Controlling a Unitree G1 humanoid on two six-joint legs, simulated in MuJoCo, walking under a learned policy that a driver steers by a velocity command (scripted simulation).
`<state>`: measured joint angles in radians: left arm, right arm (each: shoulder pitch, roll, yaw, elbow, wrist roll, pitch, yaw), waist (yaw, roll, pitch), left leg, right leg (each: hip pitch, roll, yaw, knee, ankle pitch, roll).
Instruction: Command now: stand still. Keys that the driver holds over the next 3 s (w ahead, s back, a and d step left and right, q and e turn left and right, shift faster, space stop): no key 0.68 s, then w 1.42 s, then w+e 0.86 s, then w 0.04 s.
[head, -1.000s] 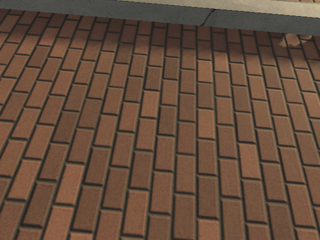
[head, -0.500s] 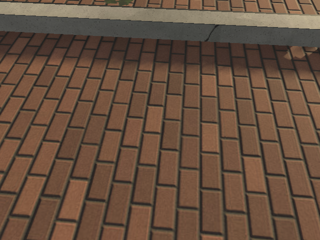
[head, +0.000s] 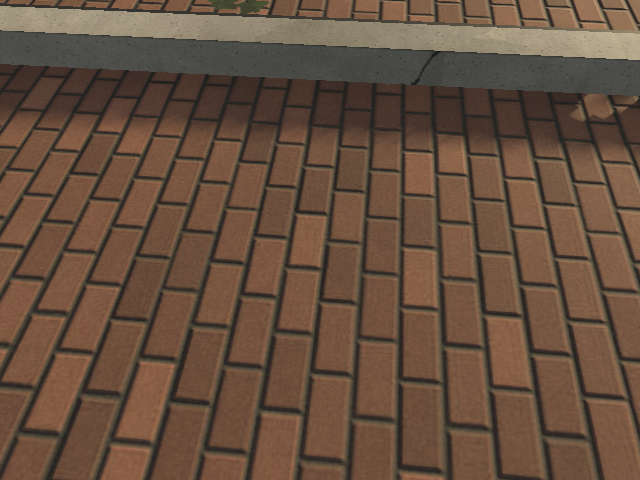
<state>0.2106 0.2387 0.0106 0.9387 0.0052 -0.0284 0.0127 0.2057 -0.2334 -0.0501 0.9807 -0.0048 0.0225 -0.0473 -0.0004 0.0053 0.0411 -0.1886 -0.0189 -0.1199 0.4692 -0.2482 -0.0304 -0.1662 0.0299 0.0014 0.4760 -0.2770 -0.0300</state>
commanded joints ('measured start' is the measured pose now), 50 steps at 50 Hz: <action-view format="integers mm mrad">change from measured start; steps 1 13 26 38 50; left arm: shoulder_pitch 6 34 64 138 69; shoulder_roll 114 111 101 170 109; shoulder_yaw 21 13 8 34 31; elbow -23 36 71 95 14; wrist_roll -1 -3 -5 -23 -33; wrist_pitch -9 -4 2 10 -24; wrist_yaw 4 7 8 22 1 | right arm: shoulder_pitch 11 28 53 46 285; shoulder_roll -106 -99 -89 -67 -102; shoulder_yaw -19 -7 6 17 -23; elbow -13 60 102 95 135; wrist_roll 0 2 3 12 31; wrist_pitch -10 -14 -17 -30 -113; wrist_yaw -4 -8 -10 -12 37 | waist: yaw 0 4 6 37 -121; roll -8 -8 -6 -127 52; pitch -15 -6 1 47 -10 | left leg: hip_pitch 27 14 2 -165 280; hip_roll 30 29 30 -44 103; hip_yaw -17 -1 10 124 36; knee -52 -66 -72 129 -89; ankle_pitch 178 168 159 -207 -60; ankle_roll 18 12 10 26 85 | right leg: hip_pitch -44 -35 -30 -37 -336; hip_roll -72 -66 -61 -165 -92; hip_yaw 77 77 76 261 68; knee -115 -127 -130 -264 81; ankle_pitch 109 118 129 -495 -112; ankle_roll -16 -23 -26 -124 -82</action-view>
